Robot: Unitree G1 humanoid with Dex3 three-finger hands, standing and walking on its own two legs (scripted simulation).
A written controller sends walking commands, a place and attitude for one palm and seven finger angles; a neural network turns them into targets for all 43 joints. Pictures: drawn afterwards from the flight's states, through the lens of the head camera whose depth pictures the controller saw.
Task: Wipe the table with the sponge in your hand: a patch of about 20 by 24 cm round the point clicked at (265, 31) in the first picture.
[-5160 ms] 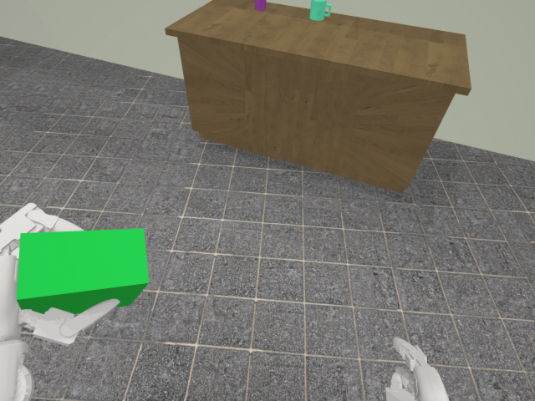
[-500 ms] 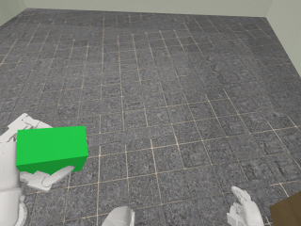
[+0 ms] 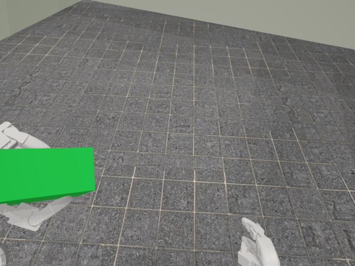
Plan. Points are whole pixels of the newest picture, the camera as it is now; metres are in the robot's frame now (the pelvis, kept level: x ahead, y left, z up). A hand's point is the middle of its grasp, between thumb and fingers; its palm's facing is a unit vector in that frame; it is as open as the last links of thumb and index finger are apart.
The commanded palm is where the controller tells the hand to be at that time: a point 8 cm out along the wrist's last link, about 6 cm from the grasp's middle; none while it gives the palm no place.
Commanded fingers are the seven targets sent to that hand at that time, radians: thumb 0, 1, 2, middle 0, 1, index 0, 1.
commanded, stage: turn to face it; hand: left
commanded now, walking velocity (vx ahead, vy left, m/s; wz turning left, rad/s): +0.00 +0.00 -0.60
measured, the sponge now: (59, 176) +0.20 +0.22 +0.18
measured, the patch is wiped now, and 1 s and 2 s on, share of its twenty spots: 0.00 0.00 0.00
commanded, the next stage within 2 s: none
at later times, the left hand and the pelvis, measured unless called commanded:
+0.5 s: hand (127, 174) +0.21 +0.11 +0.19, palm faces +0.16 -0.84 -0.53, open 10.3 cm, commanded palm +0.17 +0.17 +0.18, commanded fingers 0.00 0.10 1.30 -1.20 -1.60 -1.20 -1.60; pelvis -0.06 -0.06 +0.00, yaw -16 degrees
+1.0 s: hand (204, 239) +0.15 -0.01 +0.15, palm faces -0.07 -0.88 -0.47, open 10.3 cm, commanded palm +0.10 +0.07 +0.18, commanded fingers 0.00 0.10 1.30 -1.20 -1.60 -1.20 -1.60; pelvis -0.18 -0.08 -0.03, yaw -33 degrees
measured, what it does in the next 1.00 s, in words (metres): walks backwards, turning right: right foot, then left foot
